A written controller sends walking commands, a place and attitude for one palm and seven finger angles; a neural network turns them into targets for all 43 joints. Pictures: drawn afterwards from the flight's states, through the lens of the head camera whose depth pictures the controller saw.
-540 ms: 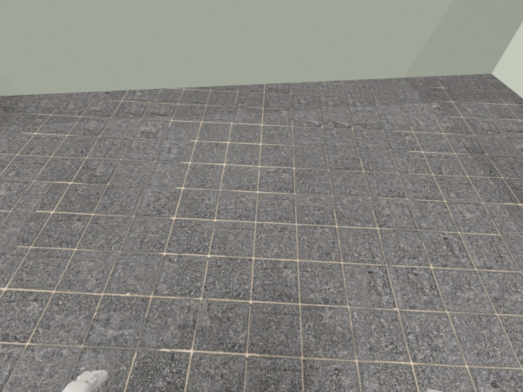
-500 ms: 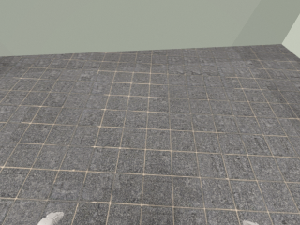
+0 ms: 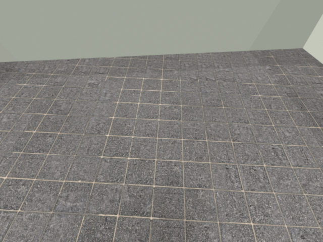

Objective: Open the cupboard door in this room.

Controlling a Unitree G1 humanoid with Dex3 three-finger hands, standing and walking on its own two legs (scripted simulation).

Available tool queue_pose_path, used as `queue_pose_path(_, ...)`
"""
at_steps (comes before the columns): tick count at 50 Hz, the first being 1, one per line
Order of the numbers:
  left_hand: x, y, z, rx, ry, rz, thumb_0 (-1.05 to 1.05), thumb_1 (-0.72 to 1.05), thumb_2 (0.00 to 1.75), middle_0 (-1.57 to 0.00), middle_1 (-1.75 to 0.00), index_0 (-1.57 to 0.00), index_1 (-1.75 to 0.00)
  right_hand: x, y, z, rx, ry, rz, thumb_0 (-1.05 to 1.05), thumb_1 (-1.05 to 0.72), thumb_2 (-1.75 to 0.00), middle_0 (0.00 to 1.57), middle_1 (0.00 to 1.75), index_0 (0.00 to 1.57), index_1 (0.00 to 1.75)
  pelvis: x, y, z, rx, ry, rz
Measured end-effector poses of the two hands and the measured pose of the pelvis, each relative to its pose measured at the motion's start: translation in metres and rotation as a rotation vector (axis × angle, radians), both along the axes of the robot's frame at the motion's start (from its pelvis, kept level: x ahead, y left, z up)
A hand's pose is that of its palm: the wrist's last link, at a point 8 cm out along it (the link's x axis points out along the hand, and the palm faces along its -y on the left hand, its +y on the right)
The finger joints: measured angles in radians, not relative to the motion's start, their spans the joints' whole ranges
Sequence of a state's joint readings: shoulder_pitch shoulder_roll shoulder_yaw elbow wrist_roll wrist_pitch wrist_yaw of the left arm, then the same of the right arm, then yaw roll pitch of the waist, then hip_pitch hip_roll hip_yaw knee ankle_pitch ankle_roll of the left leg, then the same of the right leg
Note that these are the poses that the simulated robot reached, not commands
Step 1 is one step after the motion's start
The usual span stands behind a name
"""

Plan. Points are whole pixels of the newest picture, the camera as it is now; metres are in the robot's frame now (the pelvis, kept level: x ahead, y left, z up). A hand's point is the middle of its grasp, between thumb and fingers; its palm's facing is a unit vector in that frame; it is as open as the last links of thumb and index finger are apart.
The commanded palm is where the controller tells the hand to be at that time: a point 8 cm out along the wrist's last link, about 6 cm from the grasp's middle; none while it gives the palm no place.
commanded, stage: stand and wait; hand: left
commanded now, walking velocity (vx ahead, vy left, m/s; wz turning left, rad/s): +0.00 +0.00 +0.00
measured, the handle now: out of the picture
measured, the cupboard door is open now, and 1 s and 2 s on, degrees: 0 0 0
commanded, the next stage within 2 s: turn or walk to find it in 0.36 s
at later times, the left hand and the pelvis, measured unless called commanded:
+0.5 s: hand out of the picture +0.06 +0.24 -0.15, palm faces -0.03 -0.94 -0.33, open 7.4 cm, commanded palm none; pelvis -0.02 -0.01 +0.00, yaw +1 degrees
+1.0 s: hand out of the picture +0.00 +0.21 -0.17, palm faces +0.16 -0.95 -0.27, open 7.4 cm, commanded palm none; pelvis -0.05 -0.01 -0.01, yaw +10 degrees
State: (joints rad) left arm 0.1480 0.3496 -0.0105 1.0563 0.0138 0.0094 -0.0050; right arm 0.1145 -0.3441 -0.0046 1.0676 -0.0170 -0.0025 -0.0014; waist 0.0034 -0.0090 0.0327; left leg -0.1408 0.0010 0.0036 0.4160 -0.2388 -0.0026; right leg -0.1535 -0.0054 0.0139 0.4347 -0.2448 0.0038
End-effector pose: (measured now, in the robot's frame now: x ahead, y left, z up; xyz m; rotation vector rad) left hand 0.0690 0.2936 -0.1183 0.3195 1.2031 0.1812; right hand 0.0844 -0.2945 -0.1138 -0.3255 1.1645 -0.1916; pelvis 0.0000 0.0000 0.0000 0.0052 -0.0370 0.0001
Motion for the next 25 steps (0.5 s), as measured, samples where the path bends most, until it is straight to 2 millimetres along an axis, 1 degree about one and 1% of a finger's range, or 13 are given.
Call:
queue_pose_path(5, -0.008, -0.001, 0.001, 0.004, 0.010, 0.001, 0.01, 0.91, 0.90, -0.21, -0.30, -0.20, -0.30, -0.016, -0.005, -0.002, -0.001, 0.026, -0.012, 0.01, -0.90, -0.89, 0.20, 0.30, 0.21, 0.30, -0.006, -0.003, 0.001, 0.000, -0.005, -0.002)
queue_pose_path(11, -0.012, -0.005, 0.003, 0.004, 0.008, -0.005, 0.01, 0.91, 0.90, -0.21, -0.30, -0.20, -0.30, -0.030, -0.008, -0.003, 0.005, 0.045, -0.021, 0.01, -0.90, -0.89, 0.20, 0.30, 0.21, 0.30, -0.013, -0.005, 0.002, 0.000, -0.005, -0.003)
queue_pose_path(18, -0.014, -0.009, 0.003, -0.001, 0.004, -0.012, 0.01, 0.91, 0.90, -0.21, -0.30, -0.20, -0.30, -0.040, -0.009, -0.004, 0.011, 0.056, -0.026, 0.01, -0.90, -0.89, 0.20, 0.30, 0.21, 0.30, -0.018, -0.008, 0.002, -0.001, -0.003, -0.004)
queue_pose_path(25, -0.015, -0.012, 0.000, -0.005, -0.005, 0.002, 0.01, 0.91, 0.90, -0.21, -0.30, -0.20, -0.30, -0.045, -0.008, -0.006, 0.012, 0.068, -0.023, 0.01, -0.90, -0.89, 0.20, 0.30, 0.21, 0.30, -0.021, -0.008, 0.001, -0.002, 0.002, 0.013)
